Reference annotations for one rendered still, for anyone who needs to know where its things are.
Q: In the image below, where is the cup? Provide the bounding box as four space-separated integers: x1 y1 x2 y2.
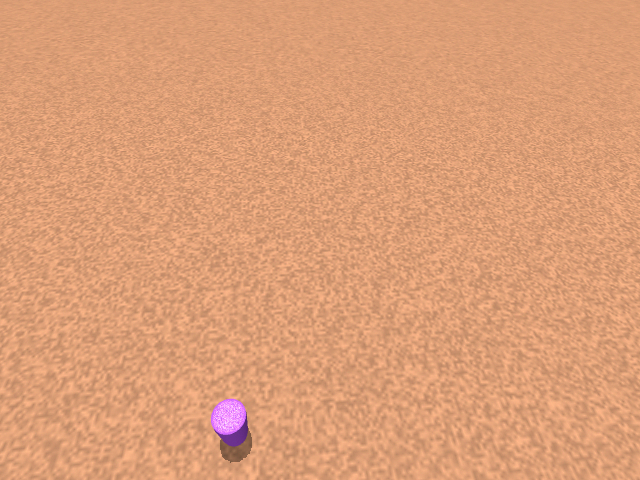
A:
211 399 248 446

